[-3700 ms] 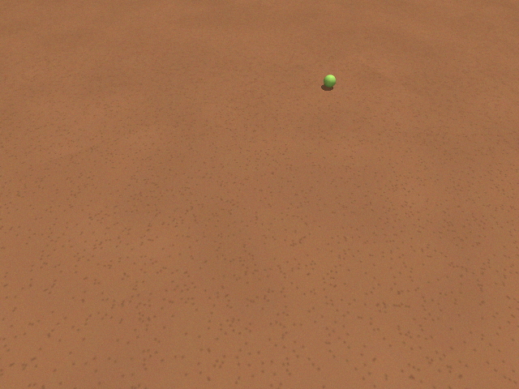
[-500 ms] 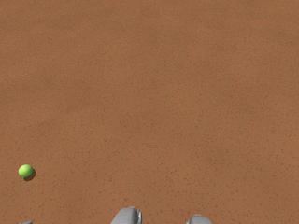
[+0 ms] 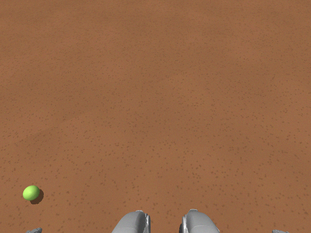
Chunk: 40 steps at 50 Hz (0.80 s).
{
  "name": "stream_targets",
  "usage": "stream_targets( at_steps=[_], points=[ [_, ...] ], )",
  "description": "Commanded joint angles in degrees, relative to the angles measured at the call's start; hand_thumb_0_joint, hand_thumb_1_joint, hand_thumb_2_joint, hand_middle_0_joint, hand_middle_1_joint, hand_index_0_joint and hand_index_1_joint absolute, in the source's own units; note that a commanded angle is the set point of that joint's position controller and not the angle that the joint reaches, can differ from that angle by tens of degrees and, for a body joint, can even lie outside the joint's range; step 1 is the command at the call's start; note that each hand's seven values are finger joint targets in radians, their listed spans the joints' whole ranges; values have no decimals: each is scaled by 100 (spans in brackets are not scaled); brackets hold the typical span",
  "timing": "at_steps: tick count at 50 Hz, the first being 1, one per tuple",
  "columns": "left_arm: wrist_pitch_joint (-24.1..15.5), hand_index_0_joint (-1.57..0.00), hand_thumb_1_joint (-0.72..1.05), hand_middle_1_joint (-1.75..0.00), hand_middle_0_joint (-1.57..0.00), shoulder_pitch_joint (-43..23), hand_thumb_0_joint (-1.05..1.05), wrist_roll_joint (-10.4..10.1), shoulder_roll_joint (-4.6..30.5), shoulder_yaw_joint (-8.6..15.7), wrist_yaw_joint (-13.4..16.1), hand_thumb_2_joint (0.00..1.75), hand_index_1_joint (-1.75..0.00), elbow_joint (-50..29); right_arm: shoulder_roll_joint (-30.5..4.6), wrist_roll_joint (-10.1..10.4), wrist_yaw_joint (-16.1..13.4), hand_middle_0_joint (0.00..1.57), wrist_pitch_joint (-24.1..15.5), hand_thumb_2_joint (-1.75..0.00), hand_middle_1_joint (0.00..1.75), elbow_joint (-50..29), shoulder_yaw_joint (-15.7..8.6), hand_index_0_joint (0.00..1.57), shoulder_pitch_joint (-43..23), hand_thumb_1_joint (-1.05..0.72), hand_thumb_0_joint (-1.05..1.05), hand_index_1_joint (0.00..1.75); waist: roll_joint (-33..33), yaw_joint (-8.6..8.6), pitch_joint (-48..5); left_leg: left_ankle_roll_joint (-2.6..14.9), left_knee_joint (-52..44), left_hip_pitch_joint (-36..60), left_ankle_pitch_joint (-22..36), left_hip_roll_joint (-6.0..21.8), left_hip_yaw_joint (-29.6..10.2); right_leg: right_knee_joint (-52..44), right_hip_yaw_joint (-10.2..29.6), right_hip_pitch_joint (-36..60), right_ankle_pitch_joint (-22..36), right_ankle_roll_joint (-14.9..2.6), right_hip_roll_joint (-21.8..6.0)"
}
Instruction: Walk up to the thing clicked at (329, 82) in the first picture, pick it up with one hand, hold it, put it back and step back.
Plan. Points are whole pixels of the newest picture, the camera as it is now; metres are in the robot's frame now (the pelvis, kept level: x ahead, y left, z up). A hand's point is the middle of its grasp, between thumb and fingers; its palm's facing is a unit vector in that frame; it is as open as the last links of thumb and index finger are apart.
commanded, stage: walk up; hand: left
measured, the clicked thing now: (31, 192) +0.41 +0.80 -0.69
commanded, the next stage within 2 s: none
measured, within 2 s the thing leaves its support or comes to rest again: neither
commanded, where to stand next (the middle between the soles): -0.03 +0.68 m, yaw -19 degrees
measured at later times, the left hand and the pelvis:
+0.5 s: hand out of the picture +0.09 +0.56 -0.11, palm faces -0.16 -0.80 -0.58, open 7.3 cm; pelvis -0.02 +0.25 +0.01, yaw -7 degrees
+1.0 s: hand out of the picture +0.07 +0.83 -0.12, palm faces -0.15 -0.74 -0.65, open 7.3 cm; pelvis -0.08 +0.51 -0.02, yaw -11 degrees
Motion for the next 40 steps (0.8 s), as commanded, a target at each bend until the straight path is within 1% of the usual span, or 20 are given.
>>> stream_targets(
  at_steps=[1,5,10,11,12,13,14,15,16,18,21,25,27,28,29,30,31,33,36,40],
  points=[
    [-40,-20,90,-30,-20,392,0,46,2067,737,202,90,-30,-439,-1380,-15,-21,20,-134,-90,30,-626,-485,20,-189,-90,0,30,-501,212,-794,-131,1313,-1237,402,664,-1118,-2336,3274,847,-1148,-1160,-2135],
    [-23,-20,90,-30,-20,173,0,153,2183,827,71,90,-30,-486,-1235,-20,169,20,-120,-90,30,-432,-485,20,22,-90,0,30,-1445,127,-743,-122,529,-357,674,597,-556,-2024,2081,-235,-1455,-839,-1418],
    [23,-20,90,-30,-20,343,0,207,2481,941,17,90,-30,-382,-1227,17,227,20,-108,-90,30,-467,-509,20,-167,-90,0,30,-1931,356,-742,-23,-630,98,-12,464,-96,-1911,2263,-495,-1766,-858,-1391],
    [34,-20,90,-30,-20,235,0,197,2508,938,17,90,-30,-402,-1250,34,225,20,-123,-90,30,-430,-523,20,1,-90,0,30,-1942,285,-843,13,-910,419,-38,437,-17,-1826,2261,-600,-1581,-816,-1417],
    [52,-20,90,-30,-20,-43,0,176,2493,903,20,90,-30,-434,-1250,49,210,20,-157,-90,30,-311,-555,20,455,-90,0,30,-1855,-10,-1014,80,-1567,1057,219,368,72,-1477,2089,-857,-1367,-677,-1359],
    [97,-20,90,-30,-20,-101,0,180,2202,814,27,90,-30,-428,-1321,18,183,20,-214,-90,30,-117,-611,20,965,-90,0,30,-1202,-274,-1197,139,-2334,1755,119,201,31,-488,1573,-1218,-1300,-396,-938],
    [134,-20,90,-30,-20,-109,0,140,1661,645,67,90,-30,-382,-1571,-102,117,20,-269,-90,30,-52,-688,20,1417,-90,0,30,251,-659,-990,246,-3732,1895,-670,565,-977,1444,874,-1927,-1446,-115,4],
    [123,-20,90,-30,-20,-288,0,16,1341,534,180,90,-30,-532,-2279,-71,34,20,-327,-90,30,-323,-750,20,770,-90,0,30,1608,-492,-616,767,-4629,1246,-134,1861,-3239,2480,756,-2771,-2091,138,753],
    [68,-20,90,-30,-20,-593,0,36,1594,496,276,90,-30,-453,-2377,20,-45,20,-350,-90,30,-375,-738,20,71,-90,0,30,1248,-299,-258,1158,-5020,604,67,2180,-4032,2898,1210,-2492,-1886,-26,248],
    [87,-20,90,-30,-20,-154,0,-130,1737,573,187,90,-30,36,-1687,-36,-126,20,-393,-90,30,-500,-574,20,-234,-90,0,30,29,-115,-160,751,-4186,668,886,1524,-2561,2881,1270,-2136,-1178,91,132],
    [121,-20,90,-30,-20,484,0,-177,1696,550,45,90,-30,312,-1373,13,-134,20,-429,-90,30,-591,-485,20,-462,-90,0,30,562,68,-634,862,-3723,1182,2440,1244,-1646,2387,600,-1221,-920,122,4],
    [124,-20,90,-30,-20,586,0,-218,1434,484,30,90,-30,57,-1143,-64,-122,20,-340,-90,30,-654,-374,20,-98,-90,0,30,538,63,-830,873,-3370,1468,3947,1289,-1316,648,413,-237,-869,77,-159],
    [100,-20,90,-30,-20,1428,0,-185,1373,520,88,90,-30,196,-1076,-29,-91,20,-254,-90,30,-845,-327,20,-486,-90,0,30,129,590,-1149,524,-2482,1021,4184,988,-745,-1248,442,1258,381,-64,-234],
    [68,-20,90,-30,-20,1637,0,-88,1663,634,140,90,-30,170,-805,64,-69,20,-258,-90,30,-877,-255,20,-331,-90,0,30,-396,773,-1304,86,-1587,374,3793,623,-484,-1940,1036,2322,815,-184,-491],
    [55,-20,90,-30,-20,1602,0,2,2058,755,178,90,-30,-66,-578,104,-50,20,-268,-90,30,-895,-179,20,137,-90,0,30,-1566,692,-1604,-373,-425,-1254,208,210,-410,-1772,3267,3613,1546,-702,-2011],
    [100,-20,90,-30,-20,1062,0,4,2120,748,202,90,-30,-298,-973,13,-136,20,-180,-90,30,-790,-306,20,410,-90,0,30,-842,447,-1573,-454,607,-1482,-703,217,-892,-1896,4183,2911,1685,-1516,-2998],
    [87,-20,90,-30,-20,676,0,-53,2171,757,256,90,-30,-430,-1170,-7,-213,20,-101,-90,30,-812,-404,20,189,-90,0,30,-598,394,-1419,-359,1374,-1336,-581,308,-1217,-2171,4443,2104,1267,-1883,-3297],
    [23,-20,90,-30,-20,380,0,-57,1932,647,244,90,-30,-501,-1311,31,-144,20,-130,-90,30,-765,-509,20,-110,-90,0,30,-246,293,-866,-258,1662,-1011,166,361,-1363,-2069,3342,1082,757,-1502,-2469],
    [36,-20,90,-30,-20,65,0,29,1980,718,145,90,-30,-520,-1213,42,20,20,-90,-90,30,-534,-508,20,285,-90,0,30,-1071,158,-801,-216,1567,-472,642,194,-1013,-1823,2169,355,-221,-1015,-1706],
    [72,-20,90,-30,-20,98,0,188,2289,847,70,90,-30,-486,-1107,63,127,20,-41,-90,30,-596,-480,20,-36,-90,0,30,-1837,353,-737,-188,-228,-240,250,521,-372,-1740,1893,249,-1161,-838,-1361]
  ],
)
